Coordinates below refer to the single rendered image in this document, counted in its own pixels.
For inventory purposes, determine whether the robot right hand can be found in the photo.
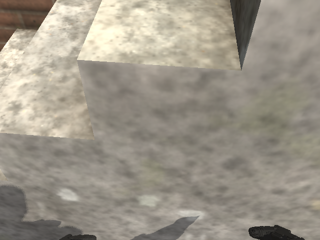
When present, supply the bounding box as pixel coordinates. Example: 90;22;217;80
248;225;305;240

